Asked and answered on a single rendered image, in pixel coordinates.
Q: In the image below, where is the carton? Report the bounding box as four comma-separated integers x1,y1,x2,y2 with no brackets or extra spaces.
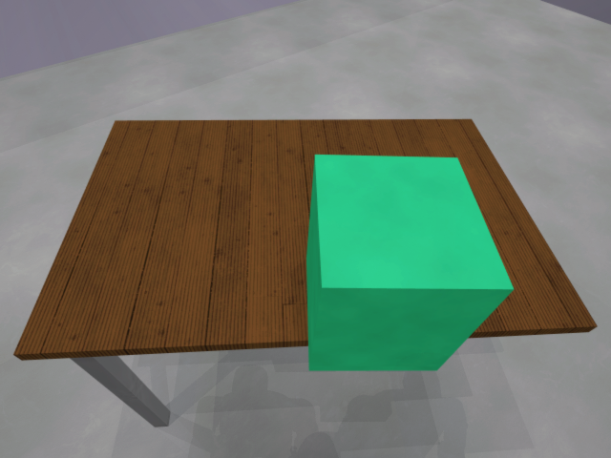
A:
306,155,514,371

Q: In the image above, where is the table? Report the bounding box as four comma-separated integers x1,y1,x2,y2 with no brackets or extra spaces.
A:
13,119,597,427

